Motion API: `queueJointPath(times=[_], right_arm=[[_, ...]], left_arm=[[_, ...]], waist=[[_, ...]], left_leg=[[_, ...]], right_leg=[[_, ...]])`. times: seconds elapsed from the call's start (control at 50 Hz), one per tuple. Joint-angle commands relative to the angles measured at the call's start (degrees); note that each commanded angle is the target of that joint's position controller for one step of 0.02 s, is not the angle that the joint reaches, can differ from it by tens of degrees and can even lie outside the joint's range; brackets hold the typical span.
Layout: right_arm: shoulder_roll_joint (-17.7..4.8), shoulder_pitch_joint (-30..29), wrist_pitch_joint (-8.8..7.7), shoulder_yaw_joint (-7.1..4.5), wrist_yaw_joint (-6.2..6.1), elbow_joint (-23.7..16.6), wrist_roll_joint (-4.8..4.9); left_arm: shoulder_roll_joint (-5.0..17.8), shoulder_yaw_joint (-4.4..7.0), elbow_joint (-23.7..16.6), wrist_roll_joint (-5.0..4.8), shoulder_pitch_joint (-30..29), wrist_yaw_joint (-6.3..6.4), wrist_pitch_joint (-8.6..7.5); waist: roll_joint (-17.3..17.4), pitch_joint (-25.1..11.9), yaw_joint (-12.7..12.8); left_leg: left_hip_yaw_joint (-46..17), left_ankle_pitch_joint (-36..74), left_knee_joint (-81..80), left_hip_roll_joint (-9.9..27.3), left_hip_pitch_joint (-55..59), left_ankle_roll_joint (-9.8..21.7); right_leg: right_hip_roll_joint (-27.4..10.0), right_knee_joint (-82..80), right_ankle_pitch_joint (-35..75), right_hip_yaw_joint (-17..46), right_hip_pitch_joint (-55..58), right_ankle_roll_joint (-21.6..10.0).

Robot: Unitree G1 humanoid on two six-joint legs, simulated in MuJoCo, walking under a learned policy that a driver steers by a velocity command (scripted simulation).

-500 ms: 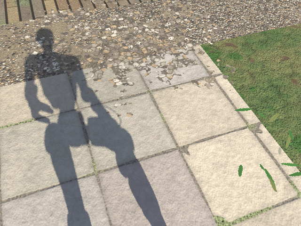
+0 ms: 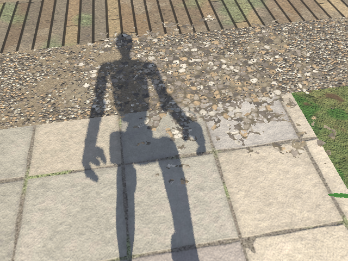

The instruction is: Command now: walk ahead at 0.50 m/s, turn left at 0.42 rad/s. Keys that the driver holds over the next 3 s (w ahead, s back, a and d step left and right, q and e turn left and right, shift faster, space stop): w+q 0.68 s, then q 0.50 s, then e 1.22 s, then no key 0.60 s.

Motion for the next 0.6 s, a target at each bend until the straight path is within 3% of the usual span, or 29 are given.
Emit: queueJointPath(times=[0.02,0.1,0.14,0.2,0.22,0.24,0.26,0.28,0.3,0.32,0.34,0.36,0.38,0.42,0.48,0.54,0.6], right_arm=[[-1.29,-3.22,-0.29,0.18,0.97,-3.7,-0.28],[-0.1,-9.94,-0.09,1.17,2.24,-7.32,-0.31],[-0.31,-11.93,-0.03,1.3,3.05,-9.35,-0.2],[-2.97,-7.75,0.27,0.09,3.83,-10.54,-0.15],[-5.09,-1.53,0.35,-1.04,3.83,-9.46,0.09],[-8.63,8.03,0.39,-2.94,3.21,-7.18,0.16],[-14.39,15.72,0.8,-4.55,1.81,-5.53,-0.08],[-16.57,12.96,0.17,-4.29,1.92,-7.13,0.0],[-11.96,15.09,0.07,-2.85,1.93,-7.29,-0.77],[-8.9,12.68,-0.39,-2.12,1.72,-7.49,-0.88],[-7.28,8.25,-0.83,-1.58,1.85,-8.36,-0.57],[-5.49,4.97,-1.08,-1.0,1.7,-9.18,-0.55],[-4.91,3.67,-1.17,-0.63,1.44,-9.97,-0.91],[-6.28,4.02,-1.34,-0.85,0.86,-10.28,-0.67],[-8.83,6.25,-1.26,-1.57,-0.26,-10.37,-0.51],[-8.92,8.78,-0.7,-1.72,-0.54,-10.17,-0.15],[-8.64,11.57,-0.34,-1.7,-0.43,-9.57,0.16]], left_arm=[[8.18,1.29,-3.64,-0.29,-3.28,0.84,-0.93],[9.33,1.71,-1.88,-0.9,1.54,1.19,0.31],[10.14,2.03,-1.78,-1.28,2.09,1.27,1.26],[12.82,2.74,-2.92,-1.94,-0.21,1.88,2.3],[13.66,2.91,-3.27,-1.98,-1.15,2.07,2.71],[13.69,2.76,-3.8,-2.23,-2.44,2.14,2.77],[10.86,1.84,-5.44,-0.68,-1.77,1.97,1.98],[4.11,-0.36,-8.32,-0.66,1.47,0.7,-0.32],[8.94,0.72,-9.47,-2.75,-5.23,-0.38,-2.83],[9.53,0.79,-10.85,-4.06,-8.82,-0.7,-3.71],[8.96,0.79,-10.49,-3.18,-9.2,-0.3,-3.82],[9.86,1.48,-10.24,-1.74,-9.07,0.16,-3.22],[9.81,1.76,-10.41,-1.39,-8.02,0.17,-2.3],[8.66,1.75,-11.36,-0.8,-7.69,0.34,-0.93],[7.02,1.02,-13.86,-0.11,-13.88,0.59,-0.35],[5.68,0.22,-15.67,-0.57,-19.75,-0.07,-0.67],[7.15,0.39,-17.56,-1.53,-23.14,-0.74,-1.05]], waist=[[-5.17,2.9,-0.88],[-4.19,5.58,1.87],[-4.76,5.91,1.93],[-8.6,1.32,-2.12],[-9.35,-2.01,-5.71],[-7.87,-6.78,-10.78],[1.58,-12.52,-11.91],[12.51,-19.03,-5.89],[5.32,-19.52,-9.74],[3.2,-12.78,-9.11],[-2.94,-7.45,-5.89],[-3.42,-5.14,-3.89],[-2.68,-4.07,-2.2],[-2.17,-2.75,-0.91],[-0.95,-0.82,-2.34],[1.49,-0.49,-5.04],[2.82,-0.39,-6.58]], left_leg=[[2.45,7.65,-7.32,0.15,2.16,-0.07],[5.26,4.29,-13.68,-0.33,-1.99,0.88],[7.66,-1.02,-15.37,-1.27,-2.31,1.8],[13.25,-10.37,-15.87,-6.43,9.41,4.74],[14.11,-11.45,-17.29,-8.67,17.51,6.31],[12.62,-6.67,-22.57,-10.15,32.24,8.68],[-4.74,-3.16,-22.26,0.94,50.57,12.73],[-38.48,-10.87,-32.14,13.58,66.06,24.45],[-37.3,-11.6,-35.89,12.52,66.55,21.68],[-28.0,-8.41,-35.51,10.53,60.47,19.1],[-21.14,-2.73,-36.11,7.95,50.6,17.12],[-16.59,1.66,-36.94,6.02,43.28,15.8],[-14.93,3.6,-38.25,4.79,38.34,15.59],[-12.94,6.54,-39.8,3.72,33.13,15.74],[-8.67,8.1,-40.36,0.94,28.63,14.16],[-6.6,3.01,-38.76,-1.94,26.56,11.26],[-10.61,-2.3,-36.27,-0.3,29.09,10.36]], right_leg=[[-15.21,-7.48,16.39,3.23,-3.19,-4.79],[-18.05,-4.91,20.64,0.82,6.65,-4.59],[-19.45,-1.68,26.83,-0.37,10.58,-4.31],[-19.66,9.39,54.41,-3.02,11.44,-2.68],[-19.0,17.95,60.21,-3.63,10.28,-1.91],[-16.55,30.77,55.3,-4.72,4.02,0.05],[-12.68,50.01,25.73,-4.69,-13.13,2.51],[0.47,68.42,-20.07,5.26,-35.6,5.29],[-2.44,70.51,-18.57,14.79,-41.92,3.48],[-5.03,67.79,-14.16,14.1,-44.31,2.1],[-7.7,61.97,-10.39,13.73,-41.51,2.0],[-9.35,56.92,-8.47,13.42,-37.47,2.6],[-10.17,54.78,-7.31,13.57,-34.02,3.22],[-10.16,49.37,-5.98,12.62,-32.4,5.07],[-8.44,36.6,3.67,11.15,-32.13,7.1],[-5.1,23.21,14.78,10.36,-27.32,6.97],[-3.57,17.76,16.22,11.43,-25.45,6.35]])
